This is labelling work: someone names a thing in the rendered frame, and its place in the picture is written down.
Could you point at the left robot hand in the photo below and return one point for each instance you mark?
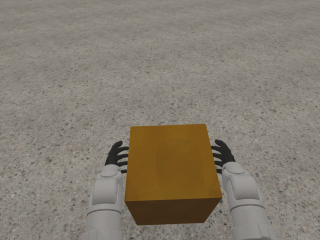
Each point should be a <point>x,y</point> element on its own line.
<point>113,156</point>

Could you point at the robot right forearm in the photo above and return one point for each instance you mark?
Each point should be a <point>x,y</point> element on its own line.
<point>248,212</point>

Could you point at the carton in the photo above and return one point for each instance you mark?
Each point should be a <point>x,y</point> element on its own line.
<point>171,175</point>

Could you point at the right robot hand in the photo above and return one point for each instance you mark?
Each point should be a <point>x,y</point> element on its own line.
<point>226,155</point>

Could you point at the robot left forearm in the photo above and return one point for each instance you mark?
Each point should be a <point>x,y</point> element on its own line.
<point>104,210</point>

